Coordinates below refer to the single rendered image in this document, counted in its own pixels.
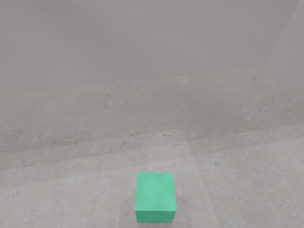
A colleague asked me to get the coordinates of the carton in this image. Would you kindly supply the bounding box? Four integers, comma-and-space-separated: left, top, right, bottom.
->
135, 173, 177, 223

